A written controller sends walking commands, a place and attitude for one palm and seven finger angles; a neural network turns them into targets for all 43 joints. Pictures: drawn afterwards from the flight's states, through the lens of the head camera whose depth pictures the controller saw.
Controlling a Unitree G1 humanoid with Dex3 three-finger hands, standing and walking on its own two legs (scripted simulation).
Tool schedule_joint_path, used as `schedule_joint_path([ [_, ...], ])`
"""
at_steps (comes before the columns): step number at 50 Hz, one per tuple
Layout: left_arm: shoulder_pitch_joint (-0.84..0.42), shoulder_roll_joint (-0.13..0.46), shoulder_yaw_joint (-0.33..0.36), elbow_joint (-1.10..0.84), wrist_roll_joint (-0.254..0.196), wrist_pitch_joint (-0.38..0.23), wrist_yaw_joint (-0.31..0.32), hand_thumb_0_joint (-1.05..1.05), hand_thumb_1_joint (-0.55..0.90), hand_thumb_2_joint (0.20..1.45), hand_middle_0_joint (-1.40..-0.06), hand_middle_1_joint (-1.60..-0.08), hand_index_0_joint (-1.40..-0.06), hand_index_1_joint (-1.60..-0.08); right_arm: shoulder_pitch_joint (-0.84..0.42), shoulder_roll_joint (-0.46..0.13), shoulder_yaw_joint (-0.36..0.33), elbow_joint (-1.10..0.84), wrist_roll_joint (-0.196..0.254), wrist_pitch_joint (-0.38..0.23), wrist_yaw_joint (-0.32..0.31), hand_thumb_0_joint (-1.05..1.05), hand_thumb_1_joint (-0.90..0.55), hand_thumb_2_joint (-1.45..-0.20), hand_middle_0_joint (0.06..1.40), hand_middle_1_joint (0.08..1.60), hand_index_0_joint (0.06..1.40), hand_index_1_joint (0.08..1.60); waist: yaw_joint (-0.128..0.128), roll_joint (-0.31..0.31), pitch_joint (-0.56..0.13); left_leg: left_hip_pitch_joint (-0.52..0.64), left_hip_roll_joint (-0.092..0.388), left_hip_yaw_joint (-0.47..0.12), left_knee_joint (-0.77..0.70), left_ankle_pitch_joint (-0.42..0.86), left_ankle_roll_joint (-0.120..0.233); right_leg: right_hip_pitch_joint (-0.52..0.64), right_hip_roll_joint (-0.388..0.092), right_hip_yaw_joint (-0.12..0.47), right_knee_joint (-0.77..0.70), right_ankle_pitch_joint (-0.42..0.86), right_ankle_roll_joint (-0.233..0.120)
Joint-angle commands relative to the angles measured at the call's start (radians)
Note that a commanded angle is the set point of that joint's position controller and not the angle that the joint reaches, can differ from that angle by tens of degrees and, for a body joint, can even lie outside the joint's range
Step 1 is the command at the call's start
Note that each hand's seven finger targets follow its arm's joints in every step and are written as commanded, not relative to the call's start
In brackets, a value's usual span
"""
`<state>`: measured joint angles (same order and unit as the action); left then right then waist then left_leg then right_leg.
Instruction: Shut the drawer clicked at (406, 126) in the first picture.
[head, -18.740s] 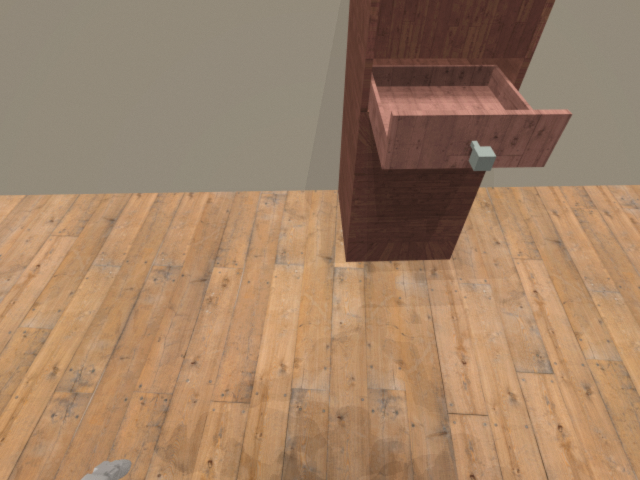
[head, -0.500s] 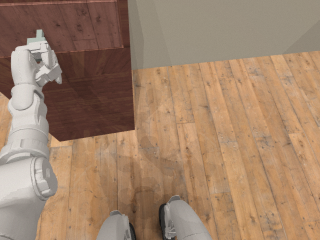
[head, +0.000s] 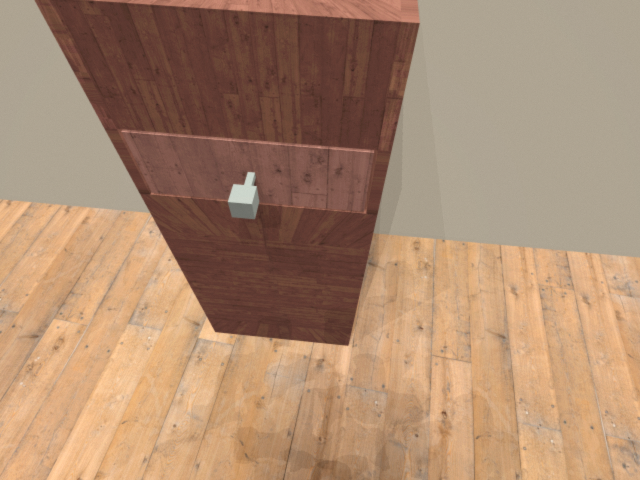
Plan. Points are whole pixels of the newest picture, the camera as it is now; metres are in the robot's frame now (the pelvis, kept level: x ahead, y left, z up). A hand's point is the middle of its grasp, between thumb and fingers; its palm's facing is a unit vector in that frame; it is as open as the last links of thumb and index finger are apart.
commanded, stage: relax the arm and regain balance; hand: left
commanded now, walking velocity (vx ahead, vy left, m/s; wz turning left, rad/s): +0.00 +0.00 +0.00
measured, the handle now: (246, 192) +0.51 +0.18 +0.00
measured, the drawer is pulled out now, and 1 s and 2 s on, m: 0.00 0.00 0.00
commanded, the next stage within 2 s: stand and wait in 1.12 s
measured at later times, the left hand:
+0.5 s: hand out of the picture -0.04 +0.10 -0.16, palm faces +0.12 -0.98 -0.16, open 16.5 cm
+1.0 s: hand out of the picture -0.11 +0.10 -0.16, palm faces +0.10 -0.98 -0.18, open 16.3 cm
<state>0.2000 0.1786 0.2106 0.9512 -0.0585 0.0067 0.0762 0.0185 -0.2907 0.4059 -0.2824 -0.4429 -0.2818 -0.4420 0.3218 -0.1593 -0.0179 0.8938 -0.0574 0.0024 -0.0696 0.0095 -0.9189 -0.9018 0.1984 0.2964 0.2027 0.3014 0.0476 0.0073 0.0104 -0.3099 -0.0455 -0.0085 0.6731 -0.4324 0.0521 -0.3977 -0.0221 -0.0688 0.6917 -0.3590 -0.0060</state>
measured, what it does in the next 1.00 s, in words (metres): shifts its weight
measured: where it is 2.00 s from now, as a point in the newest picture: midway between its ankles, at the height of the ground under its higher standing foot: outside the picture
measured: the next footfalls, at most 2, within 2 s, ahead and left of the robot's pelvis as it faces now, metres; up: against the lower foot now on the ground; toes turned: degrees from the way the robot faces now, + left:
none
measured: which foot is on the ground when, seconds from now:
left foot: down 0.00-1.00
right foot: down 0.00-1.00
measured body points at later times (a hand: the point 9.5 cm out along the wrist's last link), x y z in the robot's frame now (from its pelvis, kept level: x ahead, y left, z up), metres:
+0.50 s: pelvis +0.00 -0.05 +0.01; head -0.01 -0.05 +0.46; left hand -0.04 +0.16 -0.14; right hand +0.02 -0.27 -0.15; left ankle -0.09 +0.08 -0.72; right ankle +0.02 -0.15 -0.72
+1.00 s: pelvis -0.06 -0.06 +0.01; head -0.07 -0.06 +0.46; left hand -0.11 +0.16 -0.14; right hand -0.15 -0.25 -0.14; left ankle -0.09 +0.08 -0.72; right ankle +0.02 -0.15 -0.72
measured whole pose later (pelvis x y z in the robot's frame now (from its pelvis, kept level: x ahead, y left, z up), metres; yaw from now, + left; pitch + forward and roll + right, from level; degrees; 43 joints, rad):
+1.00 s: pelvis -0.06 -0.06 +0.01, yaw +2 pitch -1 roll +0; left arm 0.36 0.12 0.02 1.14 0.02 0.01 0.03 -0.03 -0.50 0.30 -0.15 -0.30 -0.15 -0.30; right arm 0.50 -0.10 -0.01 1.13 -0.03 0.01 -0.03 0.01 -0.90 -0.90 0.20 0.30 0.20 0.30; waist 0.00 0.01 0.00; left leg -0.17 0.00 -0.05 0.49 -0.30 -0.01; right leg -0.32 0.04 0.02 0.47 -0.17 -0.03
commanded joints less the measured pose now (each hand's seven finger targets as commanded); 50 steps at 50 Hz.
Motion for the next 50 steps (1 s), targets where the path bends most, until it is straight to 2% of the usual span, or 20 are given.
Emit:
schedule_joint_path([
  [1,0.083,0.020,-0.103,-0.044,0.101,-0.002,-0.008,0.000,-0.500,0.300,-0.150,-0.300,-0.150,-0.300,0.182,-0.080,-0.032,0.036,0.008,-0.012,-0.010,0.000,-0.900,-0.900,0.200,0.300,0.200,0.300,-0.089,0.435,-0.164,0.572,0.210,-0.178,-0.136,1.441,-0.015,-0.141,0.014,0.039,0.101,-0.045,-0.017],
  [2,0.071,0.023,-0.115,-0.035,0.095,0.001,-0.013,0.000,-0.500,0.300,-0.150,-0.300,-0.150,-0.300,0.165,-0.062,-0.029,0.045,0.010,0.000,-0.006,0.000,-0.900,-0.900,0.200,0.300,0.200,0.300,-0.088,0.365,-0.137,0.516,0.216,-0.165,-0.165,1.233,0.016,-0.128,0.012,0.061,0.141,-0.089,-0.017],
  [3,0.054,0.016,-0.120,-0.035,0.092,0.004,-0.020,0.000,-0.500,0.300,-0.150,-0.300,-0.150,-0.300,0.138,-0.058,-0.031,0.032,0.010,0.007,-0.004,0.000,-0.900,-0.900,0.200,0.300,0.200,0.300,-0.082,0.234,-0.086,0.448,0.220,-0.164,-0.193,1.065,0.061,-0.106,0.013,0.074,0.112,-0.108,-0.018],
  [4,0.048,0.018,-0.128,-0.032,0.094,0.006,-0.026,0.000,-0.500,0.300,-0.150,-0.300,-0.150,-0.300,0.112,-0.069,-0.032,0.030,0.007,0.011,0.001,0.000,-0.900,-0.900,0.200,0.300,0.200,0.300,-0.061,0.100,-0.024,0.373,0.222,-0.162,-0.211,0.921,0.077,-0.062,0.006,0.060,0.035,-0.104,-0.021],
  [5,0.071,0.020,-0.137,-0.025,0.095,0.006,-0.032,0.000,-0.500,0.300,-0.150,-0.300,-0.150,-0.300,0.088,-0.085,-0.032,0.024,0.007,0.011,0.004,0.000,-0.900,-0.900,0.200,0.300,0.200,0.300,-0.041,-0.008,0.008,0.324,0.212,-0.141,-0.212,0.819,0.066,0.009,0.006,0.048,-0.081,-0.054,-0.025],
  [6,0.107,0.023,-0.144,-0.009,0.098,0.002,-0.036,0.000,-0.500,0.300,-0.150,-0.300,-0.150,-0.300,0.078,-0.093,-0.031,0.021,0.012,0.007,0.004,0.000,-0.900,-0.900,0.200,0.300,0.200,0.300,-0.024,-0.112,0.005,0.303,0.183,-0.128,-0.189,0.756,0.042,0.098,0.013,0.051,-0.201,0.105,-0.032],
  [7,0.157,0.033,-0.145,0.013,0.099,-0.006,-0.033,0.000,-0.500,0.300,-0.150,-0.300,-0.150,-0.300,0.080,-0.094,-0.029,0.020,0.021,-0.002,0.000,0.000,-0.900,-0.900,0.200,0.300,0.200,0.300,-0.021,-0.195,-0.033,0.266,0.134,-0.116,-0.155,0.744,0.014,0.209,-0.002,0.110,-0.224,0.438,-0.056],
  [8,0.178,0.075,-0.140,0.023,0.095,-0.014,-0.027,0.000,-0.500,0.300,-0.150,-0.300,-0.150,-0.300,0.087,-0.090,-0.031,0.027,0.029,-0.010,-0.004,0.000,-0.900,-0.900,0.200,0.300,0.200,0.300,-0.027,-0.174,-0.061,0.221,0.105,-0.103,-0.160,0.719,-0.009,0.281,-0.043,0.171,-0.173,0.697,-0.086],
  [9,0.177,0.105,-0.144,0.022,0.085,-0.012,-0.028,0.000,-0.500,0.300,-0.150,-0.300,-0.150,-0.300,0.090,-0.094,-0.029,0.042,0.034,-0.018,-0.001,0.000,-0.900,-0.900,0.200,0.300,0.200,0.300,-0.034,-0.058,-0.061,0.210,0.087,-0.092,-0.206,0.650,-0.037,0.281,-0.084,0.188,-0.143,0.756,-0.100],
  [10,0.157,0.106,-0.154,0.016,0.076,0.004,-0.034,0.000,-0.500,0.300,-0.150,-0.300,-0.150,-0.300,0.089,-0.086,-0.022,0.049,0.036,-0.020,0.002,0.000,-0.900,-0.900,0.200,0.300,0.200,0.300,-0.044,0.105,0.028,0.183,0.089,-0.111,-0.282,0.648,-0.071,0.216,-0.066,0.149,-0.152,0.555,-0.084],
  [11,0.140,0.094,-0.159,0.027,0.073,0.013,-0.035,0.000,-0.500,0.300,-0.150,-0.300,-0.150,-0.300,0.079,-0.078,-0.015,0.066,0.033,-0.016,0.000,0.000,-0.900,-0.900,0.200,0.300,0.200,0.300,-0.039,0.138,0.087,0.175,0.111,-0.112,-0.298,0.739,-0.074,0.186,-0.031,0.123,-0.142,0.417,-0.064],
  [13,0.162,0.085,-0.160,0.057,0.074,0.007,-0.026,0.000,-0.500,0.300,-0.150,-0.300,-0.150,-0.300,0.093,-0.081,-0.014,0.088,0.037,-0.013,-0.007,0.000,-0.900,-0.900,0.200,0.300,0.200,0.300,-0.032,-0.025,0.078,0.208,0.120,-0.104,-0.252,0.867,-0.060,0.210,-0.013,0.125,-0.133,0.494,-0.065],
  [15,0.201,0.090,-0.167,0.085,0.072,-0.003,-0.023,0.000,-0.500,0.300,-0.150,-0.300,-0.150,-0.300,0.093,-0.086,-0.012,0.109,0.039,-0.020,-0.005,0.000,-0.900,-0.900,0.200,0.300,0.200,0.300,-0.025,-0.053,0.038,0.230,0.117,-0.083,-0.247,0.782,-0.048,0.244,-0.042,0.158,-0.153,0.613,-0.070],
  [18,0.202,0.090,-0.173,0.103,0.074,-0.011,-0.026,0.000,-0.500,0.300,-0.150,-0.300,-0.150,-0.300,0.089,-0.069,-0.004,0.129,0.043,-0.025,0.003,0.000,-0.900,-0.900,0.200,0.300,0.200,0.300,-0.030,-0.028,0.035,0.219,0.106,-0.065,-0.274,0.583,-0.029,0.257,-0.056,0.178,-0.200,0.590,-0.070],
  [22,0.212,0.080,-0.176,0.128,0.074,-0.020,-0.029,0.000,-0.500,0.300,-0.150,-0.300,-0.150,-0.300,0.096,-0.055,0.003,0.158,0.042,-0.026,0.008,0.000,-0.900,-0.900,0.200,0.300,0.200,0.300,-0.033,0.007,0.023,0.207,0.102,-0.058,-0.282,0.451,-0.027,0.272,-0.065,0.199,-0.239,0.560,-0.075],
  [27,0.201,0.055,-0.183,0.152,0.073,-0.022,-0.032,0.000,-0.500,0.300,-0.150,-0.300,-0.150,-0.300,0.109,-0.035,0.007,0.189,0.041,-0.021,0.016,0.000,-0.900,-0.900,0.200,0.300,0.200,0.300,-0.038,0.006,0.095,0.149,0.099,-0.056,-0.310,0.242,-0.023,0.224,-0.060,0.215,-0.322,0.320,-0.066],
  [31,0.200,0.047,-0.183,0.164,0.074,-0.019,-0.034,0.000,-0.500,0.300,-0.150,-0.300,-0.150,-0.300,0.134,-0.021,0.009,0.206,0.037,-0.009,0.025,0.000,-0.900,-0.900,0.200,0.300,0.200,0.300,-0.038,-0.010,0.162,0.103,0.088,-0.052,-0.306,0.113,-0.019,0.142,-0.056,0.238,-0.406,0.008,-0.059],
  [35,0.197,0.045,-0.177,0.161,0.074,-0.014,-0.034,0.000,-0.500,0.300,-0.150,-0.300,-0.150,-0.300,0.181,-0.009,0.005,0.213,0.032,0.003,0.031,0.000,-0.900,-0.900,0.200,0.300,0.200,0.300,-0.045,-0.038,0.162,0.080,0.079,-0.045,-0.280,0.043,-0.014,0.080,-0.056,0.253,-0.448,-0.170,-0.051],
  [40,0.186,0.039,-0.169,0.153,0.075,-0.006,-0.034,0.000,-0.500,0.300,-0.150,-0.300,-0.150,-0.300,0.231,-0.003,0.000,0.215,0.026,0.005,0.031,0.000,-0.900,-0.900,0.200,0.300,0.200,0.300,-0.048,-0.024,0.131,0.030,0.079,-0.069,-0.284,-0.019,-0.003,0.068,-0.048,0.249,-0.433,-0.214,-0.049],
  [50,0.205,0.026,-0.174,0.152,0.071,-0.005,-0.038,0.000,-0.500,0.300,-0.150,-0.300,-0.150,-0.300,0.248,-0.007,-0.005,0.209,0.025,-0.007,0.028,0.000,-0.900,-0.900,0.200,0.300,0.200,0.300,-0.033,0.014,0.124,-0.063,0.103,-0.124,-0.343,-0.031,0.011,0.129,-0.028,0.210,-0.335,-0.082,-0.049],
])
